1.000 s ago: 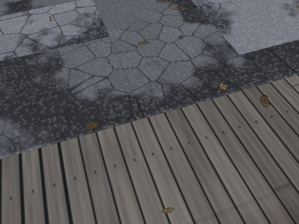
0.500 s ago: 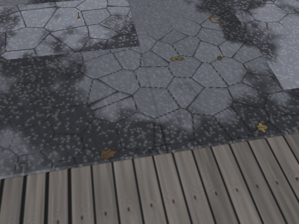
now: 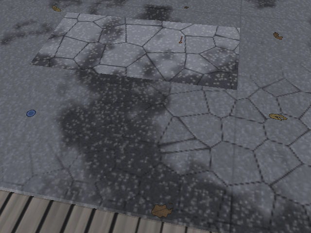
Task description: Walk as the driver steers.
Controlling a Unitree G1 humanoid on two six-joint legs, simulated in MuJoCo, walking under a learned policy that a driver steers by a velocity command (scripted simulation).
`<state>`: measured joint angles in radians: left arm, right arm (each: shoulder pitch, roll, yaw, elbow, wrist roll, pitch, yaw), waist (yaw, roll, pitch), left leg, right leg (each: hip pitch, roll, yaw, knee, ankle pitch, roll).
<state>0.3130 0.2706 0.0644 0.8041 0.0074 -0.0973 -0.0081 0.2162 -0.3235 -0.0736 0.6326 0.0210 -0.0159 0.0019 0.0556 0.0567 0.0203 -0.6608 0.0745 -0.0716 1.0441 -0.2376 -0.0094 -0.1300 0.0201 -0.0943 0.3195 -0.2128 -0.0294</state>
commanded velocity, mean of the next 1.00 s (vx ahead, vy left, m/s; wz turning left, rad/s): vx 0.47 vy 0.00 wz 0.10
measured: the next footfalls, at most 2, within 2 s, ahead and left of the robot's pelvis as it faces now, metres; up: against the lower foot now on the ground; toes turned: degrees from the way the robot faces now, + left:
left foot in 0.24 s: +0.30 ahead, +0.16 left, +0.00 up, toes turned +5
right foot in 0.76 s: +0.61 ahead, -0.07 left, +0.00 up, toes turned +2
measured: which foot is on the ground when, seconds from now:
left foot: up 0.00-0.22, down 0.24-0.78, up 0.80-1.00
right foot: down 0.00-0.26, up 0.28-0.74, down 0.76-1.00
